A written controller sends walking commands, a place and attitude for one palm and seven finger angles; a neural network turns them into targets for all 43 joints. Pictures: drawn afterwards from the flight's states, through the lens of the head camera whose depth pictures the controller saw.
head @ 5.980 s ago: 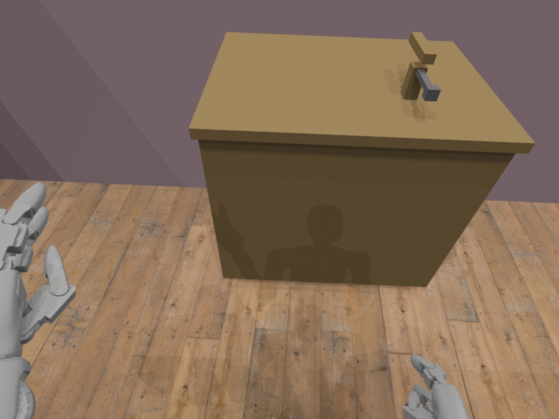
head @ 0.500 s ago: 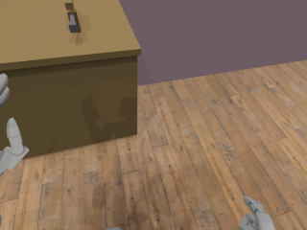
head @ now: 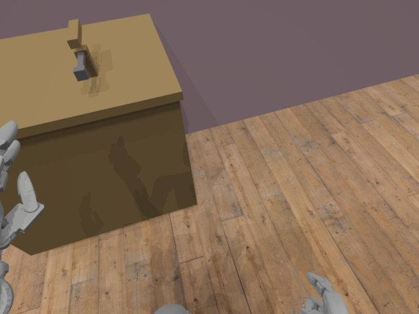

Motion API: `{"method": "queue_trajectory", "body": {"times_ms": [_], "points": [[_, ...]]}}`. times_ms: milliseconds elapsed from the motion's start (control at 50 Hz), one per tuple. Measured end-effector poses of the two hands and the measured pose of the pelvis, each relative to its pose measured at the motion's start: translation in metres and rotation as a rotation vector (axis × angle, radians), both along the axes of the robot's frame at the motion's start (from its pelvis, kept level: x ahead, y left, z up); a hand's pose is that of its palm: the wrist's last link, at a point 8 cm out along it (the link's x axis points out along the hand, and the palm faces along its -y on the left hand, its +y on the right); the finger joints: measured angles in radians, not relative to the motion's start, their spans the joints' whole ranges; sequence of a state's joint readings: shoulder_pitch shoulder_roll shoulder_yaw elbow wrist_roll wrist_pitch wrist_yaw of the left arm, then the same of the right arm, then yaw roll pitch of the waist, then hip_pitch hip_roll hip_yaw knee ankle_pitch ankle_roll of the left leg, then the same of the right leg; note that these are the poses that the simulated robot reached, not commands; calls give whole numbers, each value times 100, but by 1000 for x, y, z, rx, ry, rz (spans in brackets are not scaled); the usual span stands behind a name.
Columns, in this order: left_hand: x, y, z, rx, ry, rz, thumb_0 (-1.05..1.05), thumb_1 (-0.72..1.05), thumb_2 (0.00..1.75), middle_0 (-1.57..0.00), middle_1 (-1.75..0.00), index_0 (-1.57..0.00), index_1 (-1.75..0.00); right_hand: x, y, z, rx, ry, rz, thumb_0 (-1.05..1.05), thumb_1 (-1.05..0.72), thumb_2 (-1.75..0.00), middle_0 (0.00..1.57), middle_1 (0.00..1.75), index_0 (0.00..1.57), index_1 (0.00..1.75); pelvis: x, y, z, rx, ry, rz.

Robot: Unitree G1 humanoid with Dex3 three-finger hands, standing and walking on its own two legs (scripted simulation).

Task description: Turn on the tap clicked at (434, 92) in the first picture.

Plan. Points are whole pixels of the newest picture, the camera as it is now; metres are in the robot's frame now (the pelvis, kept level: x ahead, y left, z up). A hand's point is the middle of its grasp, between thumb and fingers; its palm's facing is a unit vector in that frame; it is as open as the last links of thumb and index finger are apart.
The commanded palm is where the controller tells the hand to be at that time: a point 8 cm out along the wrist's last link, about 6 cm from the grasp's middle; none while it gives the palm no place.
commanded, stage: take the last steps up to it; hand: left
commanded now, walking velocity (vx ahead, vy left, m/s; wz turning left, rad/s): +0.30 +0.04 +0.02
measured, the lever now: (81, 73) +0.65 +0.39 +0.11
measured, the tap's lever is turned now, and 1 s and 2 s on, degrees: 0 0 0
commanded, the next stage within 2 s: come to a stop and stand still in 1.00 s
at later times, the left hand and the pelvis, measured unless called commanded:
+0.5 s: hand (52, 139) +0.33 +0.27 +0.19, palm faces +0.43 -0.82 -0.38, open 7.5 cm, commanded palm +0.26 +0.31 +0.19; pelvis +0.10 +0.03 +0.01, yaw +0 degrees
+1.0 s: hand (115, 112) +0.41 +0.20 +0.19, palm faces +0.35 -0.80 -0.49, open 7.4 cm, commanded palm +0.34 +0.25 +0.19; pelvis +0.19 -0.03 +0.01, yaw +1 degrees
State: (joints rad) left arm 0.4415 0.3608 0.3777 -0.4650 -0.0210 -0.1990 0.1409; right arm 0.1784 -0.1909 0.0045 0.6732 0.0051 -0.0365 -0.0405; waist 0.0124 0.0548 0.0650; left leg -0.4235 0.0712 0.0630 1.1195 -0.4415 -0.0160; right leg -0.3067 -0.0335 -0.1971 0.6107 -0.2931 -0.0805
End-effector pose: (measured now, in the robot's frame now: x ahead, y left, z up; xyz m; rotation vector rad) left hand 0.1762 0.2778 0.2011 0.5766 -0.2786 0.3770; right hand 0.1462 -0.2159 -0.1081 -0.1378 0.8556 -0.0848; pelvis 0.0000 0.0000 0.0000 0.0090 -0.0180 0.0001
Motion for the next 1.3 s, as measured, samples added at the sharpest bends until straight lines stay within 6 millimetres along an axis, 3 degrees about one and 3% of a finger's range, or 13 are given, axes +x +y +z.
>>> {"method": "queue_trajectory", "body": {"times_ms": [120,220,340,440,520,600,680,800,920,1040,1160,1240,1300], "points": [[21,-7,-9,-55,49,-18,2,88,90,-21,-30,-21,-30,24,-40,28,-112,-11,-33,1,-90,-89,20,30,20,30,23,-3,12,16,16,10],[39,-4,5,-27,-8,-56,2,88,90,-22,-30,-21,-30,48,-47,45,-178,-38,-34,1,-90,-89,20,30,20,30,43,3,14,17,21,16],[65,25,8,-23,-116,-44,1,88,90,-22,-30,-21,-30,85,-21,45,-189,-93,-45,1,-90,-89,20,30,20,30,79,24,1,1,9,2],[100,40,-1,-69,-119,-22,1,89,90,-21,-30,-21,-30,111,22,40,-94,-119,-24,1,-90,-89,20,30,20,30,95,31,2,0,0,5],[116,29,6,-65,-88,-56,2,89,90,-21,-30,-21,-30,124,50,39,-5,-114,13,1,-90,-89,20,30,20,30,107,29,10,-15,15,-4],[122,12,16,-18,-49,-89,2,89,90,-21,-30,-21,-30,131,56,35,43,-92,31,1,-90,-89,20,30,21,30,122,22,14,-21,25,-9],[133,3,17,33,-5,-48,2,89,90,-21,-30,-21,-30,140,40,23,58,-59,29,1,-90,-89,21,30,21,30,139,7,13,-15,27,-9],[159,-18,-2,0,8,24,1,89,90,-21,-30,-21,-30,163,-13,-2,8,-19,14,1,-90,-89,20,30,21,30,160,-18,-1,-1,7,7],[182,-39,-6,-43,42,-28,2,88,90,-21,-30,-21,-30,182,-62,20,-89,-13,-31,1,-90,-89,20,30,20,30,176,-29,10,23,17,11],[194,-40,10,17,11,-76,2,88,90,-22,-30,-21,-30,201,-79,42,-156,-48,-48,1,-91,-89,20,30,20,30,193,-31,14,26,29,12],[201,-16,7,-8,-55,-42,1,88,90,-22,-30,-21,-30,223,-58,43,-168,-74,-35,1,-90,-89,20,30,20,30,215,-16,6,-7,15,14],[212,1,-7,-75,-68,-8,1,88,90,-21,-30,-21,-30,236,-29,42,-126,-88,-19,1,-90,-89,20,30,20,30,223,-9,4,10,2,7],[219,3,-11,-102,-52,0,2,89,90,-21,-30,-21,-30,244,-4,43,-81,-110,38,1,-90,-89,20,30,20,30,222,-9,8,-3,0,22]]}}
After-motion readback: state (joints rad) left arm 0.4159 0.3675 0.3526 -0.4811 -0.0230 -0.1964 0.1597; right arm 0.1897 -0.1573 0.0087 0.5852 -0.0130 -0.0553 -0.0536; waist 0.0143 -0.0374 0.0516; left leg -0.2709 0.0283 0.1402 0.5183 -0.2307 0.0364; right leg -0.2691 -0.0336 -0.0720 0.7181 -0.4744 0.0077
